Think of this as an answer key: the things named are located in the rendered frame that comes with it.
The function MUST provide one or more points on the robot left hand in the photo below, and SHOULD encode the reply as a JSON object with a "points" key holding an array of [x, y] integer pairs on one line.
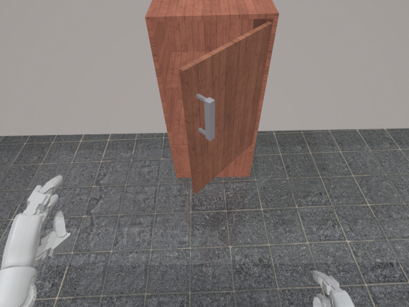
{"points": [[24, 237]]}

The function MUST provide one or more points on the cupboard door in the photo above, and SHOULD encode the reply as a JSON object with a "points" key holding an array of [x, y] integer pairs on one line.
{"points": [[232, 75]]}

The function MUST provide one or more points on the left robot forearm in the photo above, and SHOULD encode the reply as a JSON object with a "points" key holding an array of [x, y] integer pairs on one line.
{"points": [[17, 286]]}

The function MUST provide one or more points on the handle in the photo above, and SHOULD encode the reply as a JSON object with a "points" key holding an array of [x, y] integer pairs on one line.
{"points": [[209, 115]]}

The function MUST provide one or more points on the robot right hand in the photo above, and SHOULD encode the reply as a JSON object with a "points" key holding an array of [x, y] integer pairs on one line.
{"points": [[338, 297]]}

